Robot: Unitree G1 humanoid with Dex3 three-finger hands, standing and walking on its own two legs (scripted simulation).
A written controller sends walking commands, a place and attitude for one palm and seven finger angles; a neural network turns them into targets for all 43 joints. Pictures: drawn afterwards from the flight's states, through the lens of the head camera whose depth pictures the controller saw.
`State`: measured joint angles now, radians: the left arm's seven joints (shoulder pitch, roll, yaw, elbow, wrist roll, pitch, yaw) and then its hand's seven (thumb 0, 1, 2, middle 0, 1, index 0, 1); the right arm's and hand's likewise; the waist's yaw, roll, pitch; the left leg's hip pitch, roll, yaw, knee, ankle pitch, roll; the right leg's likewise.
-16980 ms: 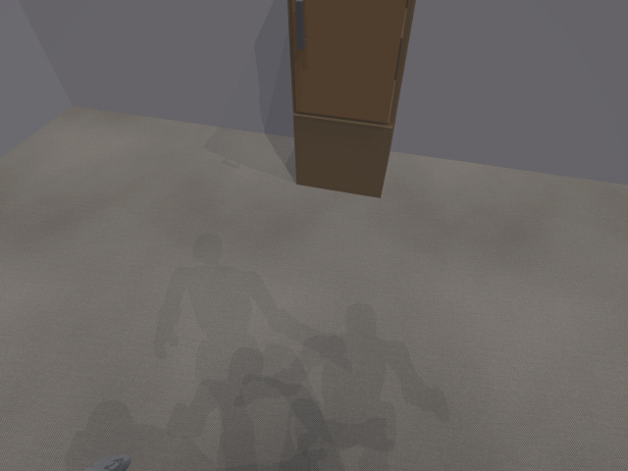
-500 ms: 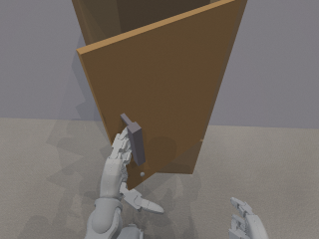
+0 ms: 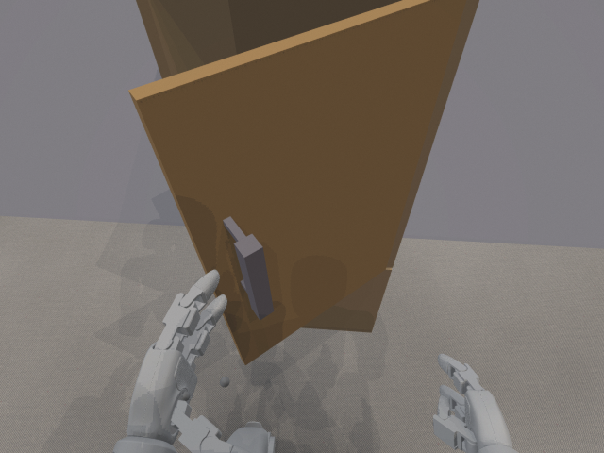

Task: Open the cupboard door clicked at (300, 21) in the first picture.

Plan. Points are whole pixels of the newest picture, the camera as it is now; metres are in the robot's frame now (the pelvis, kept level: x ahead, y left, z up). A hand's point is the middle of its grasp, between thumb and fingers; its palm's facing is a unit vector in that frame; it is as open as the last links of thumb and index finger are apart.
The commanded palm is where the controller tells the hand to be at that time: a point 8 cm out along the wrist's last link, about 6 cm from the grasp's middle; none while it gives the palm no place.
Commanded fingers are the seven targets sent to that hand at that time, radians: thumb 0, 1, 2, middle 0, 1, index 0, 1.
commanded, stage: slide the hand sideways off the handle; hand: left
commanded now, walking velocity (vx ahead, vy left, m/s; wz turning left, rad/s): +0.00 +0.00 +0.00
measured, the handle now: (248, 270) +0.33 +0.09 +0.08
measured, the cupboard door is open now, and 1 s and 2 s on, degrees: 40 40 40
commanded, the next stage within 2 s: draw the hand back to the body in 0.26 s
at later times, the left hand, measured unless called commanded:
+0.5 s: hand (185, 396) +0.17 +0.13 +0.09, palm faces -0.07 -1.00 -0.05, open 16.3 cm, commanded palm +0.15 +0.19 +0.10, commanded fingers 0.00 -0.50 0.30 -0.15 -0.30 -0.15 -0.30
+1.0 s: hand (86, 366) +0.18 +0.20 +0.15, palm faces +0.15 -0.95 -0.26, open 15.5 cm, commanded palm +0.15 +0.26 +0.17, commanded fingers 0.00 -0.05 0.50 -0.17 -0.30 -0.17 -0.30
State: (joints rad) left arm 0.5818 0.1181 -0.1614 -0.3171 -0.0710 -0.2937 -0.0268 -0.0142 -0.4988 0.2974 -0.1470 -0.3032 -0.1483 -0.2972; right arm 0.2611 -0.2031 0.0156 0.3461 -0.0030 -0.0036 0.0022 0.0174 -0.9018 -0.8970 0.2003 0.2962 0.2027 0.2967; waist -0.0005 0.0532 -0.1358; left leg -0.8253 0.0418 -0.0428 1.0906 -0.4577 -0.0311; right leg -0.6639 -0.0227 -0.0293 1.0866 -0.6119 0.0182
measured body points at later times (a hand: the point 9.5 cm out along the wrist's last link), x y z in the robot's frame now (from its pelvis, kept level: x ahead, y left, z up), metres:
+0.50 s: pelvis -0.01 +0.00 +0.00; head +0.01 -0.01 +0.45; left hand +0.17 +0.18 +0.10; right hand +0.17 -0.23 -0.07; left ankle +0.05 +0.14 -0.66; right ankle -0.04 -0.13 -0.66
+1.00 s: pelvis +0.00 +0.02 +0.04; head +0.00 +0.01 +0.49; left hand +0.17 +0.25 +0.17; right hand +0.20 -0.20 -0.02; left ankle +0.05 +0.14 -0.66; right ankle -0.04 -0.13 -0.66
